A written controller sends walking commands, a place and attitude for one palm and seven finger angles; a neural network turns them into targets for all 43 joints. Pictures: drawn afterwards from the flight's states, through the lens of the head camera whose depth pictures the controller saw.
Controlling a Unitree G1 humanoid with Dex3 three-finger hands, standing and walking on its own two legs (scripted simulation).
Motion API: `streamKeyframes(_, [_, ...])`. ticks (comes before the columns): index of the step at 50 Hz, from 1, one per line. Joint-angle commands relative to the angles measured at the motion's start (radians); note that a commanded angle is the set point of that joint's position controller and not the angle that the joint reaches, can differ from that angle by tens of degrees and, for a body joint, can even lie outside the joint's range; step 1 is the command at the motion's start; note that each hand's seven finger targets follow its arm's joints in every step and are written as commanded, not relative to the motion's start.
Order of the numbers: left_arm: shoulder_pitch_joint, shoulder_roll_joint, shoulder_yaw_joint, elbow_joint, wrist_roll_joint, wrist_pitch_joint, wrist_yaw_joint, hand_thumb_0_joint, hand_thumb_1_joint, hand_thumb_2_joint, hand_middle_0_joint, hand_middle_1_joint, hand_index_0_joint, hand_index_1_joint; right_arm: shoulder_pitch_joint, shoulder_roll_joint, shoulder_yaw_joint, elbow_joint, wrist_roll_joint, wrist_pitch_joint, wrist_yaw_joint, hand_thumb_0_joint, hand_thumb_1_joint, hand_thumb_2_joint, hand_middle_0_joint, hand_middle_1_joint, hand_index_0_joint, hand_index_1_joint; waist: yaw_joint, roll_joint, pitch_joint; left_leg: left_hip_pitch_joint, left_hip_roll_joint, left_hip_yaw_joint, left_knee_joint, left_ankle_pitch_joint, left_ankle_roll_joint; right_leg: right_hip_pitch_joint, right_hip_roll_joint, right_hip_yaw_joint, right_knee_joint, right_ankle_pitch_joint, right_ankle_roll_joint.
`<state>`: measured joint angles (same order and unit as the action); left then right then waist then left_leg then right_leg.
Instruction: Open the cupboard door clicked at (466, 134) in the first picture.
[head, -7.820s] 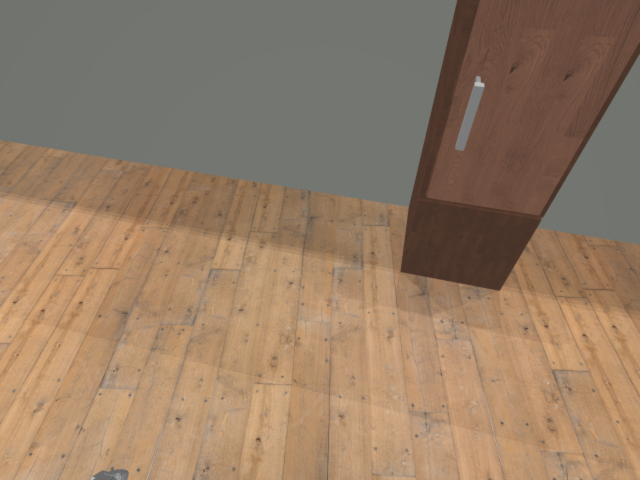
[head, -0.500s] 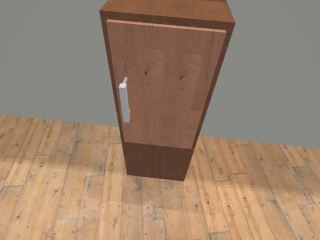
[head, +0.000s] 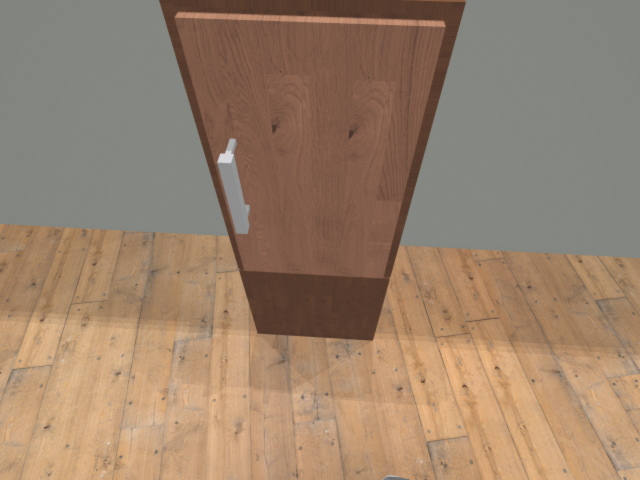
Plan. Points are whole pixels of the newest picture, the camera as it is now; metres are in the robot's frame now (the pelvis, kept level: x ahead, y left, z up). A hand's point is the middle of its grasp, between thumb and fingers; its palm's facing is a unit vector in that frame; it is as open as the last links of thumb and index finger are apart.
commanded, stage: come to a stop and stand still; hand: left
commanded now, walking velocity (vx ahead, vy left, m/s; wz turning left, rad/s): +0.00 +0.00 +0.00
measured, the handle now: (237, 188) +0.58 +0.18 -0.02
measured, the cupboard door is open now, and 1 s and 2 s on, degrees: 0 0 0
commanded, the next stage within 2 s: look again from close up in 0.62 s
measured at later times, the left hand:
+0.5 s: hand out of the picture -0.07 +0.21 -0.17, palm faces +0.09 -0.97 -0.22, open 7.4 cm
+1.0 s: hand out of the picture -0.02 +0.19 -0.17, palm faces +0.09 -0.98 -0.20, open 7.3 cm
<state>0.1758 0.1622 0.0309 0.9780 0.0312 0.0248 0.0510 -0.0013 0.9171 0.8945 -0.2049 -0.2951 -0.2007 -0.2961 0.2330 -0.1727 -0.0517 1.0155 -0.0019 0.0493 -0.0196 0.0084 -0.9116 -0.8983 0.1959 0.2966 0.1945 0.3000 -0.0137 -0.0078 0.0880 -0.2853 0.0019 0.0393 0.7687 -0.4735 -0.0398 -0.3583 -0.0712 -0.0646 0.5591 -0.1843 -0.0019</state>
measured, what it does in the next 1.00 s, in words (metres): steps on the spot: left foot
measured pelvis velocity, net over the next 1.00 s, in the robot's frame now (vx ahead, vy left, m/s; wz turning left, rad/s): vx -0.03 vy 0.01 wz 0.05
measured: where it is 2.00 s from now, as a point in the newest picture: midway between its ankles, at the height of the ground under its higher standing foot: outside the picture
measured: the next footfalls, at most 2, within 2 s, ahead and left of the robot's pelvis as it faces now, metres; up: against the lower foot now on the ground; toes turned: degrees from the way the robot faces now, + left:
left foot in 0.04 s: +0.02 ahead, +0.13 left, +0.00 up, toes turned +4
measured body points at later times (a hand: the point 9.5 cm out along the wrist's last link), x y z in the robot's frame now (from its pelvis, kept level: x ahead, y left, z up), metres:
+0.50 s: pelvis -0.04 +0.03 +0.00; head -0.06 +0.01 +0.45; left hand -0.07 +0.26 -0.15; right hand +0.01 -0.21 -0.15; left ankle -0.02 +0.12 -0.73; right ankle +0.06 -0.11 -0.73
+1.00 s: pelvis -0.03 +0.01 +0.00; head -0.04 +0.00 +0.45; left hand -0.03 +0.24 -0.15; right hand -0.04 -0.21 -0.16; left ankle -0.02 +0.12 -0.73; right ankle +0.07 -0.11 -0.73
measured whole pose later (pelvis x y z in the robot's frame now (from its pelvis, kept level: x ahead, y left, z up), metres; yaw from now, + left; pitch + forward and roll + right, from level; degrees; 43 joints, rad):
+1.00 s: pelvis -0.03 +0.01 +0.00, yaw +3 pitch -2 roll +1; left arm 0.33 0.15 0.02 1.02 0.02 0.00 0.02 0.00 0.92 0.90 -0.20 -0.29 -0.20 -0.30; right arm 0.37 -0.15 -0.01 1.04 -0.02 0.01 -0.02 0.01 -0.91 -0.90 0.20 0.30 0.20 0.30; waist -0.01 0.00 0.00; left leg -0.23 -0.03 0.02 0.53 -0.27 0.02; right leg -0.35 0.01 0.10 0.51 -0.14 0.01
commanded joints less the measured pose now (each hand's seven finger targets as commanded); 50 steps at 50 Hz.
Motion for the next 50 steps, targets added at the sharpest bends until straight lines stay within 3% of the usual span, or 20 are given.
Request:
streamKeyframes(1, [0.09,0.13,0.032,-0.086,-0.024,0.009,0.02,0.0,0.9,0.9,-0.2,-0.3,-0.2,-0.3,0.088,-0.124,-0.016,-0.132,-0.014,-0.061,-0.011,0.0,-0.9,-0.9,0.2,0.3,0.2,0.3,0.012,0.147,-0.227,0.072,0.139,-0.107,-0.376,0.404,0.071,0.147,-0.062,0.049,0.124,0.146,-0.033])
streamKeyframes(2, [0.092,0.104,0.026,-0.099,-0.021,0.016,0.006,0.0,0.9,0.9,-0.2,-0.3,-0.2,-0.3,0.058,-0.164,-0.024,-0.169,-0.024,-0.048,-0.011,0.0,-0.9,-0.9,0.2,0.3,0.2,0.3,0.026,0.186,-0.137,-0.024,0.244,-0.192,-0.382,0.414,0.134,0.071,-0.008,0.006,0.088,-0.107,-0.012])
streamKeyframes(3, [0.071,0.095,0.025,-0.11,-0.011,0.024,-0.004,0.0,0.9,0.9,-0.2,-0.3,-0.2,-0.3,0.019,-0.159,-0.025,-0.191,-0.025,-0.04,-0.01,0.0,-0.9,-0.9,0.2,0.3,0.2,0.3,0.024,0.136,-0.033,-0.116,0.229,-0.183,-0.421,0.266,0.146,0.052,0.031,-0.012,0.11,-0.164,-0.011])
streamKeyframes(4, [0.065,0.092,0.023,-0.109,-0.007,0.029,-0.012,0.0,0.9,0.9,-0.2,-0.3,-0.2,-0.3,-0.001,-0.156,-0.021,-0.201,-0.026,-0.039,-0.009,0.0,-0.9,-0.9,0.2,0.3,0.2,0.3,0.024,0.188,0.026,-0.198,0.211,-0.19,-0.462,0.128,0.145,0.05,0.037,-0.002,0.141,-0.168,-0.013])
streamKeyframes(5, [0.077,0.098,0.024,-0.11,-0.005,0.026,-0.019,0.0,0.9,0.9,-0.2,-0.3,-0.2,-0.3,-0.021,-0.147,-0.017,-0.21,-0.027,-0.039,-0.007,0.0,-0.9,-0.9,0.2,0.3,0.2,0.3,0.028,0.168,0.075,-0.246,0.198,-0.19,-0.482,0.062,0.144,0.052,0.045,0.009,0.152,-0.134,-0.015])
streamKeyframes(6, [0.11,0.092,0.021,-0.101,-0.006,0.021,-0.024,0.0,0.9,0.9,-0.2,-0.3,-0.2,-0.3,-0.033,-0.149,-0.015,-0.214,-0.027,-0.04,-0.004,0.0,-0.9,-0.9,0.2,0.3,0.2,0.3,0.038,0.143,0.081,-0.251,0.182,-0.173,-0.478,0.033,0.141,0.069,0.05,0.017,0.136,-0.098,-0.015])
streamKeyframes(9, [0.167,0.108,0.015,-0.087,-0.005,0.003,-0.031,0.0,0.9,0.9,-0.2,-0.3,-0.2,-0.3,-0.018,-0.136,-0.008,-0.213,-0.021,-0.047,0.002,0.0,-0.9,-0.9,0.2,0.3,0.2,0.3,0.046,0.091,0.043,-0.214,0.123,-0.131,-0.457,-0.064,0.117,0.12,0.045,0.042,0.027,-0.045,-0.015])
streamKeyframes(12, [0.176,0.128,0.017,-0.092,-0.001,0.0,-0.032,0.0,0.9,0.9,-0.2,-0.3,-0.2,-0.3,0.015,-0.148,-0.014,-0.209,-0.022,-0.037,0.009,0.0,-0.9,-0.9,0.2,0.3,0.2,0.3,0.027,0.022,0.061,-0.217,0.085,-0.122,-0.442,-0.194,0.105,0.067,0.047,0.095,-0.04,-0.184,-0.012])
streamKeyframes(14, [0.183,0.128,0.017,-0.096,0.001,-0.003,-0.03,0.0,0.9,0.9,-0.2,-0.3,-0.2,-0.3,0.037,-0.144,-0.016,-0.204,-0.023,-0.035,0.01,0.0,-0.9,-0.9,0.2,0.3,0.2,0.3,0.018,-0.019,0.072,-0.194,0.075,-0.119,-0.429,-0.18,0.106,0.024,0.05,0.117,-0.067,-0.219,-0.011])
streamKeyframes(18, [0.199,0.127,0.017,-0.093,-0.002,-0.019,-0.028,0.0,0.9,0.9,-0.2,-0.3,-0.2,-0.3,0.079,-0.131,-0.01,-0.18,-0.022,-0.039,0.008,0.0,-0.9,-0.9,0.2,0.3,0.2,0.3,0.0,-0.037,0.026,-0.093,0.041,-0.108,-0.366,-0.107,0.101,-0.048,0.025,0.218,-0.15,-0.302,-0.028])
streamKeyframes(20, [0.192,0.124,0.017,-0.089,-0.004,-0.024,-0.027,0.0,0.9,0.9,-0.2,-0.3,-0.2,-0.3,0.107,-0.124,-0.007,-0.166,-0.022,-0.044,0.006,0.0,-0.9,-0.9,0.2,0.3,0.2,0.3,-0.014,-0.036,0.004,-0.044,0.04,-0.11,-0.363,-0.067,0.099,-0.072,0.022,0.239,-0.167,-0.305,-0.034])
streamKeyframes(27, [0.218,0.098,0.012,-0.044,-0.008,-0.034,-0.026,0.0,0.9,0.9,-0.2,-0.3,-0.2,-0.3,0.115,-0.118,0.002,-0.112,-0.018,-0.064,0.001,0.0,-0.9,-0.9,0.2,0.3,0.2,0.3,0.005,-0.002,-0.002,-0.087,0.073,-0.152,-0.431,-0.063,0.099,0.017,0.034,0.232,-0.142,-0.203,-0.031])
streamKeyframes(37, [0.223,0.083,0.013,-0.005,-0.008,-0.035,-0.025,0.0,0.9,0.9,-0.2,-0.3,-0.2,-0.3,0.143,-0.101,0.01,-0.05,-0.019,-0.067,-0.003,0.0,-0.9,-0.9,0.2,0.3,0.2,0.3,0.02,0.014,0.031,-0.146,0.072,-0.163,-0.458,-0.096,0.094,0.066,0.034,0.23,-0.139,-0.199,-0.031])
streamKeyframes(39, [0.218,0.082,0.014,-0.003,-0.008,-0.037,-0.023,0.0,0.9,0.9,-0.2,-0.3,-0.2,-0.3,0.156,-0.091,0.01,-0.044,-0.018,-0.067,-0.003,0.0,-0.9,-0.9,0.2,0.3,0.2,0.3,0.016,-0.021,0.026,-0.136,0.066,-0.157,-0.441,-0.068,0.092,0.065,0.027,0.241,-0.151,-0.207,-0.034])
streamKeyframes(44, [0.201,0.084,0.015,-0.006,-0.01,-0.036,-0.023,0.0,0.9,0.9,-0.2,-0.3,-0.2,-0.3,0.178,-0.084,0.012,-0.028,-0.02,-0.064,-0.004,0.0,-0.9,-0.9,0.2,0.3,0.2,0.3,0.007,-0.007,0.043,-0.124,0.061,-0.15,-0.428,-0.069,0.088,0.028,0.024,0.253,-0.17,-0.245,-0.035])
streamKeyframes(48, [0.197,0.08,0.016,-0.005,-0.012,-0.039,-0.023,0.0,0.9,0.9,-0.2,-0.3,-0.2,-0.3,0.18,-0.079,0.013,-0.024,-0.02,-0.067,-0.005,0.0,-0.9,-0.9,0.2,0.3,0.2,0.3,0.007,-0.036,0.018,-0.108,0.059,-0.143,-0.412,-0.031,0.088,0.044,0.019,0.263,-0.176,-0.227,-0.037])
streamKeyframes(50, [0.193,0.083,0.016,-0.007,-0.012,-0.041,-0.022,0.0,0.9,0.9,-0.2,-0.3,-0.2,-0.3,0.186,-0.076,0.015,-0.018,-0.019,-0.07,-0.005,0.0,-0.9,-0.9,0.2,0.3,0.2,0.3,0.004,-0.021,0.01,-0.093,0.059,-0.141,-0.416,-0.016,0.086,0.044,0.018,0.264,-0.179,-0.218,-0.037])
